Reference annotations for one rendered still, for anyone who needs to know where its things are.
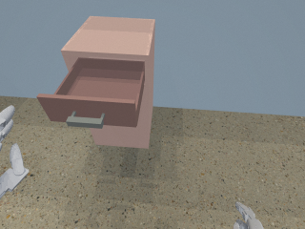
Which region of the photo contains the left robot hand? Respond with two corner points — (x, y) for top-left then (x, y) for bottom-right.
(0, 105), (29, 199)

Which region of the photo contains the drawer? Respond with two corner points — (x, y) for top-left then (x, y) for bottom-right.
(37, 57), (145, 128)

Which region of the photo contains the cabinet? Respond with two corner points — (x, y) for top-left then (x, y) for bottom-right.
(61, 16), (155, 149)

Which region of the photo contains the right robot hand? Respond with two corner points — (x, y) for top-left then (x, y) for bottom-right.
(233, 201), (264, 229)

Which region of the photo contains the handle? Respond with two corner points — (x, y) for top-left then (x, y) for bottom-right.
(66, 111), (105, 129)

